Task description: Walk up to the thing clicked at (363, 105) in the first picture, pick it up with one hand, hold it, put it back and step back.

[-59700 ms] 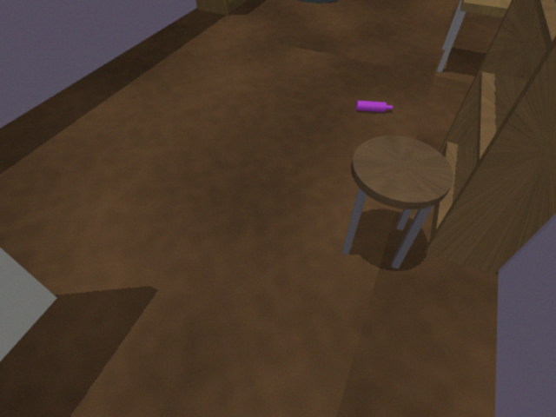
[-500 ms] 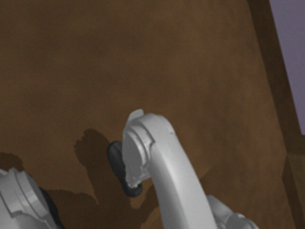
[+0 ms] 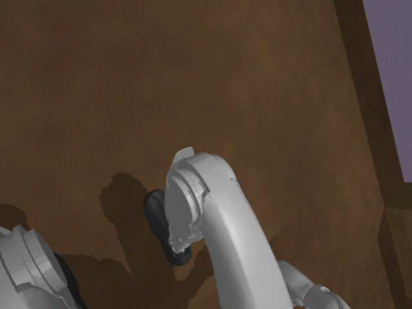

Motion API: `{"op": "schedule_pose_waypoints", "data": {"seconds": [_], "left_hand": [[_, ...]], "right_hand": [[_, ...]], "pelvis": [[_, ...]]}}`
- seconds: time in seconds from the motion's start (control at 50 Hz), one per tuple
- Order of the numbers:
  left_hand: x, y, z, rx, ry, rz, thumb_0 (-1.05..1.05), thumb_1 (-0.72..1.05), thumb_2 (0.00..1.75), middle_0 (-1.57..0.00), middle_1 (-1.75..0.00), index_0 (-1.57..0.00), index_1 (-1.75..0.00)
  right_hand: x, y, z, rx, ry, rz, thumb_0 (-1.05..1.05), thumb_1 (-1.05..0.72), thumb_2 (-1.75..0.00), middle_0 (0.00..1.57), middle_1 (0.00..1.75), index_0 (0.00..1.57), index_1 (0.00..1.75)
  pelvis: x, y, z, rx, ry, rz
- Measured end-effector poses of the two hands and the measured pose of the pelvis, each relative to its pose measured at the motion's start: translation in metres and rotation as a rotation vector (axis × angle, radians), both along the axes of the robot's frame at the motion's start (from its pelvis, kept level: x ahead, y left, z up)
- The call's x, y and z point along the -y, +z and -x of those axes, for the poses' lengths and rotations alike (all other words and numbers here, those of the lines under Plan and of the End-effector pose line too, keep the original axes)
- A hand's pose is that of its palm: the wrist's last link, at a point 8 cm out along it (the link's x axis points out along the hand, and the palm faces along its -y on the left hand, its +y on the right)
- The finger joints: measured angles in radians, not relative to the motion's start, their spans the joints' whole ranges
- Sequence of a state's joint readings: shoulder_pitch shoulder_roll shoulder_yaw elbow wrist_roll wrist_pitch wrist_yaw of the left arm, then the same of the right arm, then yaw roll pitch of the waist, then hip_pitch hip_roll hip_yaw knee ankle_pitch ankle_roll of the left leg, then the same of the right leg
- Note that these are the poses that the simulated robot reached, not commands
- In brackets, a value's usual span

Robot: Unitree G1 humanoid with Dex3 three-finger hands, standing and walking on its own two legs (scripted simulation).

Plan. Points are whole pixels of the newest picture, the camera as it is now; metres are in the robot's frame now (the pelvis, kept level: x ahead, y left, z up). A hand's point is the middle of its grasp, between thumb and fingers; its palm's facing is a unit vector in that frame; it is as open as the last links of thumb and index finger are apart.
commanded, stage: close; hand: left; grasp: from above
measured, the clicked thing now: out of the picture +0.45 +0.41 -0.28
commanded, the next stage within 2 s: settle in 0.58 s
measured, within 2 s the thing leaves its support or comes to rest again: leaves its support in 1.00 s
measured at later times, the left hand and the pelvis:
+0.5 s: hand out of the picture +0.44 +0.38 -0.26, palm faces -0.37 -0.27 -0.89, open 9.1 cm; pelvis +0.00 +0.00 +0.00, yaw +0 degrees
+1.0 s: hand out of the picture +0.45 +0.38 -0.26, palm faces -0.35 -0.28 -0.90, open 9.1 cm; pelvis +0.00 +0.00 +0.00, yaw +0 degrees
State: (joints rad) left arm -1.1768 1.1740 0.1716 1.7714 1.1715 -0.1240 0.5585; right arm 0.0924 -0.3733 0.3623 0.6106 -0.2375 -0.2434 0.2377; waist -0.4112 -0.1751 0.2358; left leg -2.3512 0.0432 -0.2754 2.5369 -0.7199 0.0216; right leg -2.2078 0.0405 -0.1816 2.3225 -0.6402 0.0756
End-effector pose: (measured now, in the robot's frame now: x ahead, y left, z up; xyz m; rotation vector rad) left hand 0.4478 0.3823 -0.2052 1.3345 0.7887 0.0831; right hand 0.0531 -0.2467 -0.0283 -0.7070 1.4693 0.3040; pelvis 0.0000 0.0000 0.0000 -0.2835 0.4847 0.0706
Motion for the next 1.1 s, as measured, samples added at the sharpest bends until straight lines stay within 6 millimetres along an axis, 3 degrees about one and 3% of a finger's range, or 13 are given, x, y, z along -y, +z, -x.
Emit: {"op": "schedule_pose_waypoints", "data": {"seconds": [0.3,0.86,1.1], "left_hand": [[-0.002,-0.002,0.002,-0.002,-0.005,-0.001,0.0,0.17,0.55,-0.59,-0.64,-0.63,-0.62],[-0.004,0.0,-0.001,0.009,0.0,-0.003,0.0,0.14,0.44,-0.71,-0.56,-0.74,-0.54],[-0.006,0.021,-0.01,0.053,0.003,-0.008,0.0,0.14,0.38,-0.74,-0.52,-0.78,-0.5]], "right_hand": [[-0.002,-0.003,0.007,-0.019,-0.008,-0.005,0.0,-0.89,-0.89,0.2,0.3,0.2,0.29],[-0.004,0.0,0.007,-0.02,-0.011,0.007,0.0,-0.91,-0.89,0.2,0.3,0.2,0.29],[0.003,0.0,-0.003,0.0,-0.031,-0.003,0.0,-0.91,-0.89,0.2,0.3,0.2,0.29]], "pelvis": [[0.0,-0.001,0.001,0.004,-0.002,-0.001],[0.0,0.0,0.0,0.0,-0.003,0.004],[0.001,0.002,-0.003,-0.036,0.004,-0.007]]}}
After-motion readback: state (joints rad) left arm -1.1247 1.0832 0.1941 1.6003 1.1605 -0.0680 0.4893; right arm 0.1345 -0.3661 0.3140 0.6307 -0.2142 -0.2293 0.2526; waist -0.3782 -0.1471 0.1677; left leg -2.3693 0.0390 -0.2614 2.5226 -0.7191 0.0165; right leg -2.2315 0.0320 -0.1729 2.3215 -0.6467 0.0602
